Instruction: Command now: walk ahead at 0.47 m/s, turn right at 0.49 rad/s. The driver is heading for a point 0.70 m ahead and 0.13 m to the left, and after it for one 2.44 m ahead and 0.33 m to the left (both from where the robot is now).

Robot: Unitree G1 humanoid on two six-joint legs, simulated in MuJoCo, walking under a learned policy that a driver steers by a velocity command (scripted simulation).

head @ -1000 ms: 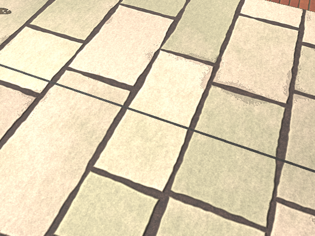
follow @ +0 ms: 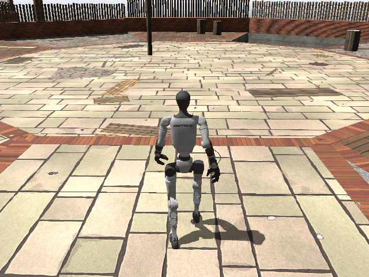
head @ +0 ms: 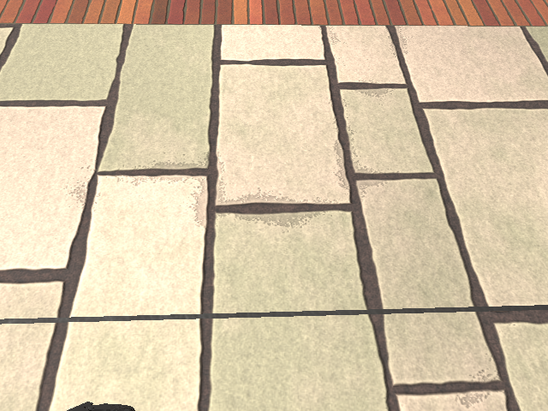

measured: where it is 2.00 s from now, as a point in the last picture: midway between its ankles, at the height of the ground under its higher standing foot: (188, 357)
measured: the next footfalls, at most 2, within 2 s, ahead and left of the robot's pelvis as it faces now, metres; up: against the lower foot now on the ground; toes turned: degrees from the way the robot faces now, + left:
right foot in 0.10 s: +0.22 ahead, -0.09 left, +0.00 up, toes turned -6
left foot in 0.60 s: +0.37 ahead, +0.08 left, +0.00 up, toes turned +13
